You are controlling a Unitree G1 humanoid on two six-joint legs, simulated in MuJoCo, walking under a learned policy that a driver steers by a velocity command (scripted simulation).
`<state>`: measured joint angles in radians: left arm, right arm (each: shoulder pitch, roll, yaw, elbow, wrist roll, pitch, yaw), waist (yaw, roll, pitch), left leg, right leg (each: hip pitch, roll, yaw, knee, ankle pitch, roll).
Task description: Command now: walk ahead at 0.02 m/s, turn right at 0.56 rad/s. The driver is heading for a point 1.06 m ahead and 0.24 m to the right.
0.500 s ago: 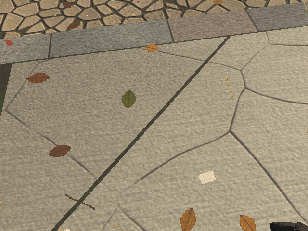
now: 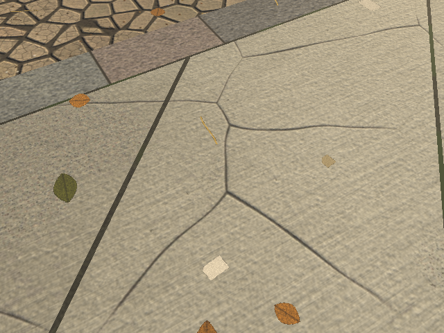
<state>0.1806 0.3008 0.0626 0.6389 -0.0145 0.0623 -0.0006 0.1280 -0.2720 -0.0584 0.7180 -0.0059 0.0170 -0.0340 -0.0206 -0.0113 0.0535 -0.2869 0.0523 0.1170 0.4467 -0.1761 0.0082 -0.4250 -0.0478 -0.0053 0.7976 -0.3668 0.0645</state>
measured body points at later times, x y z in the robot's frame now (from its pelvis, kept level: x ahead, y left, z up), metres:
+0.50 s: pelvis +0.00 -0.02 +0.00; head +0.03 -0.03 +0.45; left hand +0.24 +0.20 -0.08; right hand +0.08 -0.33 -0.10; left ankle +0.04 +0.11 -0.72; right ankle +0.01 -0.13 -0.74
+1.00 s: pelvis -0.02 -0.01 +0.00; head +0.01 -0.03 +0.45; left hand +0.21 +0.19 -0.09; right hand +0.01 -0.31 -0.12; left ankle +0.01 +0.10 -0.71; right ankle -0.08 -0.13 -0.74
